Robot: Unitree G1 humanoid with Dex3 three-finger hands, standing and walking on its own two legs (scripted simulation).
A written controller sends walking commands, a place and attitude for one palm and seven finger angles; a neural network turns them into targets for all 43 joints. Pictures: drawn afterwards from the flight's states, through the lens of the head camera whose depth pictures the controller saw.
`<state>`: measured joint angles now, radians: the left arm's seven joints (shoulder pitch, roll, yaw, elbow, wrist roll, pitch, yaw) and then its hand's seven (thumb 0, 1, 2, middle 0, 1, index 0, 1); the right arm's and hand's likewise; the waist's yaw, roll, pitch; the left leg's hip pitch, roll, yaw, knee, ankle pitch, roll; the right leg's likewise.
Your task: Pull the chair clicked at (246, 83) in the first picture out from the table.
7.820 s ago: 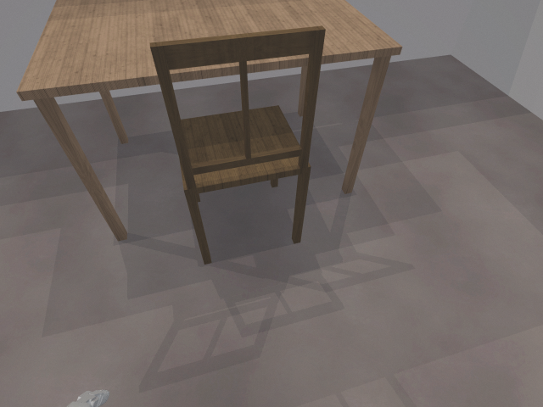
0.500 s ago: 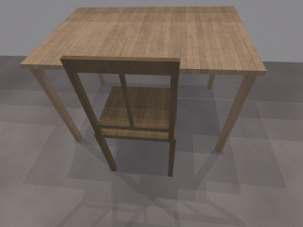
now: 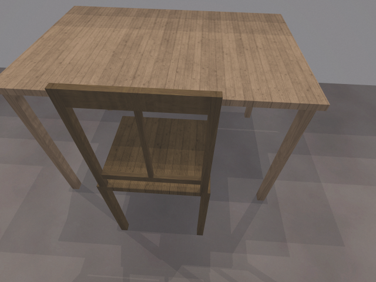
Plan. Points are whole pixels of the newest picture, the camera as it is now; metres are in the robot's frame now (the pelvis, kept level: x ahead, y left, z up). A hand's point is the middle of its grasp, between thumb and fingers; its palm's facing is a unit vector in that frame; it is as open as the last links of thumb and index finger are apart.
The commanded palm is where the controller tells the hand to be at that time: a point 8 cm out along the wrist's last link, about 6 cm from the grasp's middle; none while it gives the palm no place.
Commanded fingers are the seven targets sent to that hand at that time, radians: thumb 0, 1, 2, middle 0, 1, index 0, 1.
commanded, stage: come to a stop and stand still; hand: left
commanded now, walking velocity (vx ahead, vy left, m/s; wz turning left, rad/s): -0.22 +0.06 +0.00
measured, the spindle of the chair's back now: (145, 147) +0.49 +0.16 -0.06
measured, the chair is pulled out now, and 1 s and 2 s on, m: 0.00 0.00 0.00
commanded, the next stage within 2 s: look again from close up in 0.88 s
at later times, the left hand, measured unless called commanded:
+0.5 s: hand out of the picture +0.05 +0.22 -0.18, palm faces +0.02 -0.97 -0.25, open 7.3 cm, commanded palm none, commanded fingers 0.00 0.90 0.90 -0.20 -0.30 -0.20 -0.30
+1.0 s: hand out of the picture -0.02 +0.22 -0.18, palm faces +0.02 -0.97 -0.22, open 7.4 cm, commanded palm none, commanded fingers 0.00 0.90 0.90 -0.20 -0.30 -0.20 -0.30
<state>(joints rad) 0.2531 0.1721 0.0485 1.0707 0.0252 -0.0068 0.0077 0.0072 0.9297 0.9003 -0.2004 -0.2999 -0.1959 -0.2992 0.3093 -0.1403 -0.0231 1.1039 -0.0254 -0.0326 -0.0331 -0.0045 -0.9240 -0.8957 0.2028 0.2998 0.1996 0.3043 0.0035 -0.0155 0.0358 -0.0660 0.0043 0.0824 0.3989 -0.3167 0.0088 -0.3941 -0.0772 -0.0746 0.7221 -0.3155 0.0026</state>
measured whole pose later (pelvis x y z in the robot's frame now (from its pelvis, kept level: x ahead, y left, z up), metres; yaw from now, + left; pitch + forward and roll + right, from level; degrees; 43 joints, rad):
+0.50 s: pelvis -0.01 +0.02 -0.02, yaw -1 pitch -3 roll +0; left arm 0.22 0.21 0.02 0.96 0.02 0.05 0.04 0.00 0.91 0.90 -0.21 -0.30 -0.20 -0.30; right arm 0.21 -0.18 -0.05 0.96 -0.03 0.05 -0.01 0.00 -0.91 -0.90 0.20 0.30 0.20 0.30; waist 0.01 -0.02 0.06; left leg -0.27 0.00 0.05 0.64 -0.32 0.02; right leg -0.36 -0.07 -0.04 0.64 -0.28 0.00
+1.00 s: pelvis -0.01 +0.04 -0.01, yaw +0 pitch -1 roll +0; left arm 0.36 0.17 0.00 0.98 0.03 0.02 0.03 0.00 0.91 0.90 -0.20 -0.30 -0.20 -0.30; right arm 0.25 -0.18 -0.03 0.97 -0.02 0.03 0.00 0.00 -0.91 -0.90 0.20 0.30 0.20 0.30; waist 0.01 0.00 0.04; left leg -0.28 -0.03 0.06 0.58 -0.28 0.04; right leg -0.36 -0.06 0.04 0.56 -0.19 0.04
